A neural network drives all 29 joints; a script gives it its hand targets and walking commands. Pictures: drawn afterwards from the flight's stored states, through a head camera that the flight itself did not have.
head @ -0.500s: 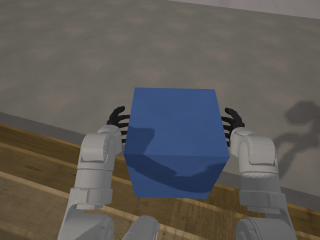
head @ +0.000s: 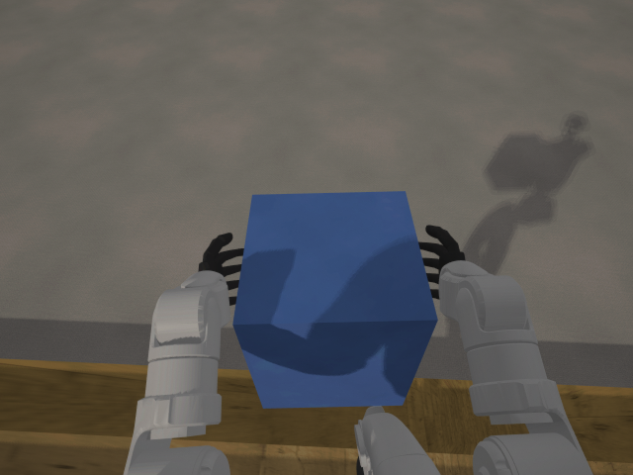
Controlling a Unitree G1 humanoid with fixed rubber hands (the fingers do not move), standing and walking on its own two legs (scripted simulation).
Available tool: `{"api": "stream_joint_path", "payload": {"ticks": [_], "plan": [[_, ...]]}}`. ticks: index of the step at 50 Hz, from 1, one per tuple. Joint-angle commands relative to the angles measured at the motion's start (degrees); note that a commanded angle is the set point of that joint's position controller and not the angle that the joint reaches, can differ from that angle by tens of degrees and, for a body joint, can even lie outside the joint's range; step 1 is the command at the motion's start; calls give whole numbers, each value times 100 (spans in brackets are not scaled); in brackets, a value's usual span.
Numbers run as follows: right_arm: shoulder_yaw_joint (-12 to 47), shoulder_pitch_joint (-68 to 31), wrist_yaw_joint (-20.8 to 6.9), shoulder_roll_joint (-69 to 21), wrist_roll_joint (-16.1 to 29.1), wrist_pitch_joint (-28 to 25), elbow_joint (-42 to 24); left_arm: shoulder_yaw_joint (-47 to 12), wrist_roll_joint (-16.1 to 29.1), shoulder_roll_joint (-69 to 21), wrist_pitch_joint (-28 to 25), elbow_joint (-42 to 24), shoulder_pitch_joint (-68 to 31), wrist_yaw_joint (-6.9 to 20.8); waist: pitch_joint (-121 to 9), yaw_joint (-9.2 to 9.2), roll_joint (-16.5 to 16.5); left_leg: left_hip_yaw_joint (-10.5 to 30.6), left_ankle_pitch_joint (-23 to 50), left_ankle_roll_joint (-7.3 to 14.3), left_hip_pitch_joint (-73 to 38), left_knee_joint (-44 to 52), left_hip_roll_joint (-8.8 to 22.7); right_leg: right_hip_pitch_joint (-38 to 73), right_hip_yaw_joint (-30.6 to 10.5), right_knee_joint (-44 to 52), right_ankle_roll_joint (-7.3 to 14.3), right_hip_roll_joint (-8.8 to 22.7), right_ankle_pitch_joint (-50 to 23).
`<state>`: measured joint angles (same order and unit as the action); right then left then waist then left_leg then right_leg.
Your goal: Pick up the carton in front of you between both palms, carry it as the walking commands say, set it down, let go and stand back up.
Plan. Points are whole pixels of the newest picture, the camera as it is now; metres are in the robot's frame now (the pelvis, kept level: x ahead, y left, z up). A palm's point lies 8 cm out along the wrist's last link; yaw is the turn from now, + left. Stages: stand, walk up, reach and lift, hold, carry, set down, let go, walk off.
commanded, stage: carry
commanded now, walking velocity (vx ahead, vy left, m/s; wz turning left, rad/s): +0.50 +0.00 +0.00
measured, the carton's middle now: (330, 304) +0.34 -0.03 -0.02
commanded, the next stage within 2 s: none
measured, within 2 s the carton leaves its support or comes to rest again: neither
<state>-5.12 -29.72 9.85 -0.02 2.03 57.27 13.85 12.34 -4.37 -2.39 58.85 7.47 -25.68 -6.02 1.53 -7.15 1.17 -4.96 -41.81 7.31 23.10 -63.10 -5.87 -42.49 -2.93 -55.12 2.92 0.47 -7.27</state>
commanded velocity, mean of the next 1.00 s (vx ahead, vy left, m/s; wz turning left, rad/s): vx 0.50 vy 0.00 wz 0.00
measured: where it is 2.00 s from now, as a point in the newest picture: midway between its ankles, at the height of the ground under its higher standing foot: (302, 224)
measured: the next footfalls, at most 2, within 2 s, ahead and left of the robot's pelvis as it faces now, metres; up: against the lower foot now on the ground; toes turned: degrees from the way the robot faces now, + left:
right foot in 0.10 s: +0.22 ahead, -0.07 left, -0.17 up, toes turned +0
left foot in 0.48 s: +0.54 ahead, +0.04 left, -0.34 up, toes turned +0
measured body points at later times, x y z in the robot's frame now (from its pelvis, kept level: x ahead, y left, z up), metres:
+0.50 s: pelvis +0.42 +0.00 -0.26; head +0.41 -0.01 +0.19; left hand +0.78 +0.14 -0.15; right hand +0.76 -0.17 -0.17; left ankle +0.51 +0.04 -0.98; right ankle +0.24 -0.07 -0.75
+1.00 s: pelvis +0.83 -0.04 -0.44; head +0.88 -0.03 +0.00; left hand +1.18 +0.12 -0.39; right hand +1.20 -0.18 -0.38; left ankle +0.71 +0.08 -0.96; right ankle +0.89 -0.10 -1.16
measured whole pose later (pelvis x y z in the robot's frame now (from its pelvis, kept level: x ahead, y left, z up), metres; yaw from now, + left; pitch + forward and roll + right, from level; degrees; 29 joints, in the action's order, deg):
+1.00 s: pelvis +0.83 -0.04 -0.44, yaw -2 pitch +5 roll -1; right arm -9.1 -28.8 8.6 -0.2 1.4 56.2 6.5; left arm 8.8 -1.8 -2.2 57.1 3.7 -27.3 -9.4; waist 1.3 3.3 0.7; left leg 2.2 -34.0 3.8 35.8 -99.2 -2.8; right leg -28.8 5.8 -37.1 6.9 -4.5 13.3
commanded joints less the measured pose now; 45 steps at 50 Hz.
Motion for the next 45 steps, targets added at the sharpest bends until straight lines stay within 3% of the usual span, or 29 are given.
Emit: {"api": "stream_joint_path", "payload": {"ticks": [1, 2, 3, 4, 5, 6, 7, 9, 11, 14, 15, 17, 20, 21, 22, 23, 24, 25, 26, 28, 29, 32, 33, 35, 39, 42, 43, 44, 45], "plan": [[3718, -3854, -1697, -6728, 2521, -249, -1381, -3947, 2002, -5753, -362, -1074, -3923, 985, -2234, 65, -546, 1024, 3543, 252, -417, 674, 589, 1869, 954, 1848, -52, -545, -1343], [3664, -3642, -1677, -6614, 2452, -247, -1404, -4042, 2039, -5661, -332, -1196, -3903, 948, -2317, 165, -717, 754, 3530, 132, -131, 349, 615, 2617, 1197, 1722, -14, -678, -1887], [3630, -3485, -1658, -6449, 2393, -233, -1403, -4126, 2077, -5601, -298, -1341, -3870, 927, -2652, 668, -1201, 677, 4262, -26, -197, -447, 909, 3199, 1096, 1092, 199, -526, -2042], [3625, -3309, -1635, -6356, 2283, -199, -1363, -4226, 2140, -5499, -257, -1376, -3829, 922, -2857, 1229, -1052, 285, 5438, -279, -221, -1543, 939, 3814, 1129, 1653, 375, -492, -1566], [3569, -3274, -1608, -6265, 2149, -140, -1400, -4241, 2166, -5337, -215, -1301, -3604, 933, -2675, 1895, -33, -6, 5885, -553, 477, -3340, 767, 4684, 1049, 2469, 623, -406, -1291], [3459, -3367, -1568, -6038, 1957, -107, -1384, -4187, 2178, -5150, -129, -1176, -3411, 961, -2048, 2151, 846, -208, 1351, -603, 1657, -5261, 34, 4844, 193, 2633, 912, 279, -2040], [3179, -3205, -1496, -5778, 1765, 40, -1181, -4133, 2283, -5001, -54, -944, -3511, 993, -2409, 1271, 1179, 636, -37, -612, 3337, -5096, -96, 6375, -1329, 1379, 1104, 1054, -3569], [2558, -2766, -1348, -5091, 1172, 154, -995, -4399, 2738, -5298, 59, -853, -3903, 1105, -2151, 1247, -139, 1120, 1079, -388, 4372, -3196, 407, 6139, -2068, 1160, 1167, 1139, -1475], [2384, -2904, -1333, -5053, 956, 162, -1027, -4523, 3068, -5677, -18, -863, -4526, 1199, -2359, 1130, -413, 1166, 1909, -554, 3308, -1398, 637, 4533, -3046, 1300, 1720, 1514, -1112], [2510, -3477, -1394, -5299, 989, 55, -1162, -4642, 3384, -6259, -89, -699, -5099, 1301, -2184, 1248, 78, 612, 3089, -578, 2439, -1333, 690, 3651, -2813, 1127, 1389, 1400, -1306], [2577, -3512, -1394, -5423, 957, 17, -1255, -4622, 3449, -6392, -105, -691, -5069, 1321, -2248, 1367, -465, 875, 4643, -467, 2774, 200, 720, 3901, -2066, 141, 1024, 564, 359], [2667, -3587, -1374, -5520, 1002, -17, -1412, -4534, 3479, -6487, -140, -697, -4993, 1345, -2104, 1489, -501, 167, 6483, -491, 1494, 1759, 353, 3057, -1082, -65, 736, -56, 1107], [2935, -3716, -1306, -5480, 1127, 75, -1626, -4322, 3239, -6329, -174, -466, -4401, 1323, -1896, 1548, 660, -245, 6848, -485, -579, 3056, 166, 2144, -372, -144, 660, -139, 1384], [3027, -3680, -1299, -5514, 1156, 113, -1615, -4232, 3131, -6281, -174, -300, -4156, 1327, -2378, 1004, 930, -504, 7523, -313, -1655, 2092, 122, 1885, -48, -1155, 451, 97, 577], [3043, -3435, -1322, -5483, 1187, 143, -1512, -4198, 3037, -6274, -171, -183, -3920, 1325, -2783, 199, 679, -275, 6868, -113, -2535, 2403, 231, 1665, 203, -2391, 208, 249, -668], [3056, -3193, -1353, -5443, 1177, 131, -1364, -4126, 2954, -6175, -163, -185, -4030, 1338, -2797, -683, -518, -142, 6459, 181, -3497, 3121, 456, 1030, 701, -4413, -61, -71, -23], [3062, -3066, -1408, -5481, 1232, 191, -1108, -3968, 2740, -6172, -125, 41, -3947, 1330, -1951, -693, -989, 606, 6015, 383, -3297, 3613, 967, 205, 978, -5783, -131, -800, 4250], [3010, -3047, -1450, -5466, 1334, 197, -827, -3610, 2475, -5944, -34, 238, -3773, 1299, -2232, -28, -1192, 2148, 8085, 623, -4434, 2245, 1681, -946, 2, -5602, -128, -789, 4711], [3242, -3305, -1525, -5737, 1596, 215, -792, -3330, 2115, -5676, -2, 488, -3320, 1235, -2449, 342, -639, 2873, 7354, 728, -4455, 2316, 2153, -1342, -311, -4802, -38, -329, 4234], [3610, -4051, -1674, -6388, 2175, 58, -924, -3007, 1705, -5544, -88, 415, -3329, 1191, -2730, 182, -92, 4138, 4521, 1349, -3777, 2307, 2302, -1856, -732, -3840, 6, -49, 3810], [3778, -4418, -1748, -6658, 2472, -25, -1031, -2835, 1559, -5422, -187, 330, -3435, 1184, -2336, 324, 521, 3858, 4894, 1279, -2622, 2465, 2332, -1363, -657, -2561, -108, 33, 3282], [3975, -4923, -1790, -7116, 2882, -249, -1128, -3008, 1525, -5582, -408, -116, -3900, 1183, -2388, 307, -41, 3704, 5406, 955, -1459, 2322, 2201, -266, -202, -2125, -195, 85, 1986], [3934, -4846, -1797, -7154, 2894, -315, -1162, -3094, 1558, -5626, -476, -226, -3985, 1173, -2324, 127, 201, 2980, 4064, 510, -1594, 1572, 1481, -669, -374, -799, -73, 219, 542], [3887, -4547, -1797, -7190, 2859, -364, -1104, -3310, 1633, -5733, -548, -438, -3969, 1108, -2300, -22, -60, 2153, 3577, 419, -1425, 1310, 884, -183, 201, 402, -54, -73, -799], [3758, -3794, -1766, -6924, 2711, -419, -1145, -3839, 1768, -5608, -515, -1189, -3969, 944, -2108, -160, -617, 1462, 3171, 369, -1263, 780, 559, 1162, 769, 2282, -11, -277, -1720], [3755, -3252, -1648, -6558, 2490, -357, -1228, -4102, 2023, -5320, -426, -1461, -3837, 900, -2002, 49, -492, 1027, 4280, 136, -1509, -277, 554, 2167, 1041, 3743, 100, -293, -1976], [3697, -3150, -1592, -6363, 2366, -354, -1187, -4159, 2076, -5209, -356, -1512, -3851, 921, -2023, 427, -507, 884, 4730, -19, -1074, -1273, 589, 3049, 918, 4116, 222, -77, -1868], [3578, -3225, -1537, -6167, 2170, -331, -1231, -4174, 2099, -5084, -280, -1429, -3687, 954, -2420, 801, -54, 446, 2820, -173, 2, -2965, 300, 4503, 511, 3539, 468, 459, -2193], [3516, -3179, -1497, -6064, 2071, -184, -1174, -4111, 2046, -4869, -234, -1114, -3562, 960, -3377, 750, 1104, 642, -391, -611, 2350, -4480, 202, 7349, -1141, 1199, 1345, 1992, -4896]]}}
